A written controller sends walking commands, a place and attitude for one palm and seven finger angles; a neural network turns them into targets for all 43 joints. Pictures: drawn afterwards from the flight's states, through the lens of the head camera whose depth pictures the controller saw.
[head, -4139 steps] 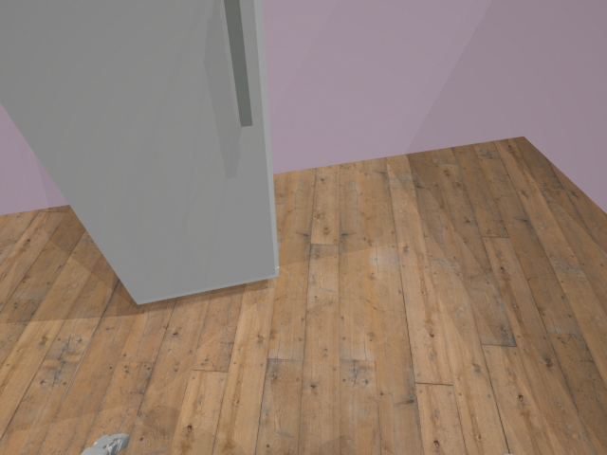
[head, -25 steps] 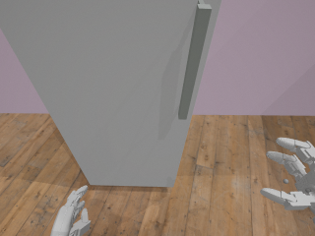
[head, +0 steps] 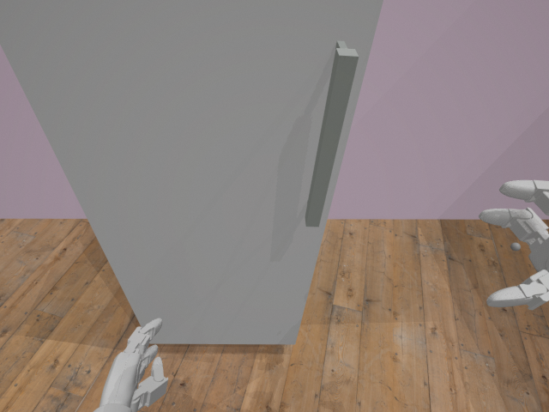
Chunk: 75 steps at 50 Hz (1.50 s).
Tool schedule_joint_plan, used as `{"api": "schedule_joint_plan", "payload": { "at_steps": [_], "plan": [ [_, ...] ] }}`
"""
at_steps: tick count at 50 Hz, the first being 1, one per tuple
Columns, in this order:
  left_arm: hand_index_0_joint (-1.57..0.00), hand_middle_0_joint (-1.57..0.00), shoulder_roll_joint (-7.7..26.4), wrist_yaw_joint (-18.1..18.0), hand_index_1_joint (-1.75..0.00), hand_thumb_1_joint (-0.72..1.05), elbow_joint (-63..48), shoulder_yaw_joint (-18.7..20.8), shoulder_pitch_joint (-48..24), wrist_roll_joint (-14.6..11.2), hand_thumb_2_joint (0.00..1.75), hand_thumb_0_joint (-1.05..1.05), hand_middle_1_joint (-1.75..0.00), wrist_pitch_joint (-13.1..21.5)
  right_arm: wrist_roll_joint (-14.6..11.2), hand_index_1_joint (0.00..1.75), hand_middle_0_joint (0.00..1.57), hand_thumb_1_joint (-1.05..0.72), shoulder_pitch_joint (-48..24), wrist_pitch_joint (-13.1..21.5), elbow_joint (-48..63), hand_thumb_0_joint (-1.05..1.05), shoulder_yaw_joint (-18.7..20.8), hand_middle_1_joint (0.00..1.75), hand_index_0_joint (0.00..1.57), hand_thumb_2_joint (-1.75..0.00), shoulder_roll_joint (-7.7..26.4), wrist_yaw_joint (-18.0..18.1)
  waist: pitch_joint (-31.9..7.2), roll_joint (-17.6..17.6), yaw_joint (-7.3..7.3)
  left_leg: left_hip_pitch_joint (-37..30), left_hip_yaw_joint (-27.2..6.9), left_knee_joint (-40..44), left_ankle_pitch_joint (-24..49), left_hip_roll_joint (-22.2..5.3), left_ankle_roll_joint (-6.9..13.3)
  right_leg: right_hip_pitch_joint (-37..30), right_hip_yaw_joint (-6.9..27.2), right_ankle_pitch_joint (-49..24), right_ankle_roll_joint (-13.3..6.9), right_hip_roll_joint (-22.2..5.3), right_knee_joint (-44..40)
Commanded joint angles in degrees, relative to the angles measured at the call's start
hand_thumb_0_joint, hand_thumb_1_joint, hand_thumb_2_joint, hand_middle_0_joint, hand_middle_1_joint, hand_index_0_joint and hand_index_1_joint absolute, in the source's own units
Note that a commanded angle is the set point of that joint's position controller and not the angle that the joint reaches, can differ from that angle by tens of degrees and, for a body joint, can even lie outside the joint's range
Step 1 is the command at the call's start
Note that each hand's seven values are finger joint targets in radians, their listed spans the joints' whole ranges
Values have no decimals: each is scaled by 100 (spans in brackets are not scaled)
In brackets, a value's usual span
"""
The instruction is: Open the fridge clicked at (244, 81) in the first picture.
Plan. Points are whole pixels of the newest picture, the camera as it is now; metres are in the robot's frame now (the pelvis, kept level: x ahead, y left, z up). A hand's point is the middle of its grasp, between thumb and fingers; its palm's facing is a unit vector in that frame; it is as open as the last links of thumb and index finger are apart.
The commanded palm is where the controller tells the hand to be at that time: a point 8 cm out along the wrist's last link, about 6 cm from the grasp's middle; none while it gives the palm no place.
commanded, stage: raise the hand to about handle height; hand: right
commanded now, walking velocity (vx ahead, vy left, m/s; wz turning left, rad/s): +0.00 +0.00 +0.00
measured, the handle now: (324, 147) +0.47 -0.07 +0.17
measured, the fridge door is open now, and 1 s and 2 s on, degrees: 2 2 2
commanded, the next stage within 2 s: move the hooked fingers beside the handle in 0.60 s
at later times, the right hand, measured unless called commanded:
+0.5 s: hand (509, 231) +0.28 -0.27 +0.20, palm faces +0.09 +0.99 -0.06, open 14.0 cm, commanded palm +0.24 -0.31 +0.20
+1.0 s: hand (478, 219) +0.30 -0.25 +0.19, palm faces +0.02 +1.00 -0.04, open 14.0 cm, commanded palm +0.27 -0.29 +0.19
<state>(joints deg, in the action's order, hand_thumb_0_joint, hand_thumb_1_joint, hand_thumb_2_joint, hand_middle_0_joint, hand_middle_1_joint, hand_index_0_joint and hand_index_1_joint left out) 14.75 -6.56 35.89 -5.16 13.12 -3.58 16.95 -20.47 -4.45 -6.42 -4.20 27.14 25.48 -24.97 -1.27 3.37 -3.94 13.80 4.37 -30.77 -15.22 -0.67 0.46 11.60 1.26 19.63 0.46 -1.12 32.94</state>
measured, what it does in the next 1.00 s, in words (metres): stands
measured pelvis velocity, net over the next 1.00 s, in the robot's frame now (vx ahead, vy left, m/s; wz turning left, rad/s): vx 0.00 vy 0.00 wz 0.01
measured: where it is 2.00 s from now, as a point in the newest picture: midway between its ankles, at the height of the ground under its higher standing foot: outside the picture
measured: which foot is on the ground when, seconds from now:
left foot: down 0.00-1.00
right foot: down 0.00-1.00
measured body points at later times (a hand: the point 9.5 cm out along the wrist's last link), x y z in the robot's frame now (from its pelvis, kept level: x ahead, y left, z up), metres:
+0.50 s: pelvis +0.00 +0.00 +0.00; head -0.02 +0.02 +0.45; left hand +0.19 +0.23 -0.06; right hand +0.27 -0.32 +0.20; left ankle +0.02 +0.12 -0.73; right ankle -0.02 -0.12 -0.73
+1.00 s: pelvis +0.00 +0.00 +0.01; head -0.02 +0.02 +0.45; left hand +0.18 +0.22 -0.06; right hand +0.30 -0.30 +0.19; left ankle +0.02 +0.12 -0.73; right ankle -0.02 -0.12 -0.73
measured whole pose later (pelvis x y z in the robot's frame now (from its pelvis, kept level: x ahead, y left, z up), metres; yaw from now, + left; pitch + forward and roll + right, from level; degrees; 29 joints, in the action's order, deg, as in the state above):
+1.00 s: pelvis +0.00 +0.00 +0.01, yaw +1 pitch -2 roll +0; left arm 14.9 -6.6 35.9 -4.9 12.3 -4.2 13.1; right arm -17.0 -13.4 -12.7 -8.5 22.4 23.5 -21.9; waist -0.7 2.9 -3.2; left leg 11.9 3.5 -27.5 -13.1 -0.8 0.3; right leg 9.1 0.4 17.3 0.3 -0.8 28.8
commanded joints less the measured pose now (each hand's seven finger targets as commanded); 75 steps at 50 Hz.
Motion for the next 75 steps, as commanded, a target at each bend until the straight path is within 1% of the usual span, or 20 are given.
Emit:
{"api": "schedule_joint_plan", "payload": {
  "at_steps": [1, 5, 11, 16, 20, 23, 28, 34, 38, 43, 44, 47, 50, 55, 56, 64, 68, 70, 71, 75],
  "plan": [
    [-20, -20, 696, -77, -30, 90, -903, 285, -708, -80, 90, 0, -30, 224, -47, 120, 30, 50, -1831, -22, 766, 0, 521, 120, 30, -30, 1648, -10, -807, -85, 33, -644, -132, 503, 1267, 17, 34, 33, -3, -1420, -160, 91, -672],
    [-20, -20, 693, -65, -30, 90, -949, 265, -803, -115, 90, 0, -30, 145, 10, 120, 30, 50, -2466, -263, 780, 0, 436, 120, 30, -30, 1775, -82, -920, 112, 67, -626, -160, 577, 1188, -11, 38, -117, 6, -1346, -167, 125, -744],
    [-20, -20, 706, 45, -30, 90, -1049, 309, -823, -113, 90, 0, -30, -1, -21, 120, 30, 50, -1728, -366, 588, 0, 596, 120, 30, -30, 1739, -99, -992, -176, -67, -798, -153, 548, 1357, -9, 40, -32, -76, -1506, -164, 123, -729],
    [-20, -20, 672, 48, -30, 90, -1109, 315, -890, -95, 90, 0, -30, -40, -7, 120, 30, 50, -2083, -264, 1072, 0, 721, 120, 30, -30, 1877, 79, -1037, -92, -48, -802, -190, 595, 1283, -2, 34, -108, -115, -1481, -173, 120, -741],
    [-20, -20, 613, -5, -30, 90, -1109, 303, -870, -78, 90, 0, -30, 26, 78, 120, 30, 50, -2331, -57, 1492, 0, 677, 120, 30, -30, 1822, 217, -1193, 485, -9, -833, -160, 572, 1375, 18, 71, -352, -125, -1576, -156, 149, -805],
    [-20, -20, 627, -42, -30, 90, -1007, 309, -814, -82, 90, 0, -30, 9, 61, 120, 30, 50, -2156, -118, 1115, 0, 585, 120, 30, -30, 1681, 180, -946, 147, 50, -785, -189, 652, 1353, 18, 35, -250, -145, -1450, -184, 125, -815],
    [-20, -20, 707, -51, -30, 90, -977, 319, -827, -106, 90, 0, -30, -35, 73, 120, 30, 50, -2084, -399, 696, 0, 440, 120, 30, -30, 1628, 24, -735, 143, 48, -648, -210, 699, 1185, -6, 30, -132, -114, -1289, -181, 124, -842],
    [-20, -20, 655, -25, -30, 90, -1079, 304, -890, -89, 90, 0, -30, -43, 45, 120, 30, 50, -2194, -295, 1078, 0, 559, 120, 30, -30, 1743, 70, -997, 74, 9, -750, -155, 657, 1243, 31, 52, -268, -73, -1416, -172, 139, -851],
    [-20, -20, 663, -49, -30, 90, -972, 300, -833, -87, 90, 0, -30, -55, 26, 120, 30, 50, -2387, -216, 741, 0, 452, 120, 30, -30, 1603, 125, -823, -116, 91, -621, -170, 715, 1073, 45, 31, -197, -77, -1252, -174, 113, -870],
    [-20, -20, 655, -90, -30, 90, -941, 295, -844, -114, 90, 0, -30, -42, 215, 120, 30, 50, -2994, -285, 770, 0, -69, 120, 30, -30, 1299, 239, -785, 341, 187, -470, -173, 730, 894, 10, 61, -284, -64, -1145, -149, 109, -906],
    [-20, -20, 647, -90, -30, 90, -953, 299, -837, -107, 90, 0, -30, -35, 249, 120, 30, 50, -3061, -273, 869, 0, -127, 120, 30, -30, 1255, 268, -918, 422, 177, -524, -161, 691, 981, 13, 71, -347, -50, -1236, -140, 110, -910],
    [-20, -20, 650, -79, -30, 90, -951, 314, -808, -72, 90, 0, -30, -44, 229, 120, 30, 50, -2796, -242, 800, 0, 61, 120, 30, -30, 1355, 349, -1086, -41, 100, -695, -163, 662, 1157, 14, 56, -283, -58, -1351, -161, 96, -876],
    [-20, -20, 608, -50, -30, 90, -969, 305, -854, -59, 90, 0, -30, -44, 219, 120, 30, 50, -2843, -190, 967, 0, 39, 120, 30, -30, 1218, 440, -1254, 61, 44, -812, -110, 565, 1418, 17, 84, -358, -53, -1603, -123, 110, -900],
    [-20, -20, 594, 16, -30, 90, -943, 333, -860, -49, 90, 0, -30, -138, 260, 120, 30, 50, -2459, -362, 875, 0, 125, 120, 30, -30, 1124, 644, -1159, 50, -25, -858, -108, 549, 1649, -6, 86, -245, -144, -1778, -111, 93, -920],
    [-20, -20, 617, 36, -30, 90, -946, 354, -852, -46, 90, 0, -30, -174, 267, 120, 30, 50, -2272, -414, 826, 0, 215, 120, 30, -30, 1208, 677, -1149, -216, -68, -944, -124, 567, 1717, -3, 79, -171, -169, -1830, -131, 73, -889],
    [-20, -20, 563, -29, -30, 90, -928, 360, -869, -71, 90, 0, -30, -218, 356, 120, 30, 50, -3230, -377, 1325, 0, -501, 120, 30, -30, 650, 781, -1168, 124, 192, -603, -152, 588, 1481, 15, 60, -452, -161, -1631, -144, 84, -859],
    [-20, -20, 581, -109, -30, 90, -783, 349, -846, -66, 90, 0, -30, -226, 433, 120, 30, 50, -3676, -331, 991, 0, -744, 120, 30, -30, 504, 929, -1023, -50, 287, -434, -164, 663, 1077, 6, 43, -382, -116, -1268, -170, 93, -882],
    [-20, -20, 577, -119, -30, 90, -740, 329, -847, -65, 90, 0, -30, -260, 481, 120, 30, 50, -3630, -387, 684, 0, -731, 120, 30, -30, 511, 1018, -948, -29, 238, -419, -150, 666, 913, -4, 61, -277, -87, -1147, -149, 106, -925],
    [-20, -20, 608, -118, -30, 90, -705, 348, -831, -56, 90, 0, -30, -292, 490, 120, 30, 50, -3579, -415, 528, 0, -685, 120, 30, -30, 570, 1070, -984, -323, 222, -480, -171, 702, 887, -4, 42, -208, -111, -1121, -172, 93, -903],
    [-20, -20, 552, -59, -30, 90, -764, 338, -866, -17, 90, 0, -30, -357, 588, 120, 30, 50, -3780, -434, 573, 0, -641, 120, 30, -30, 582, 1222, -1379, 13, 128, -758, -169, 554, 1365, -42, 90, -266, -125, -1540, -131, 122, -901]
  ]
}}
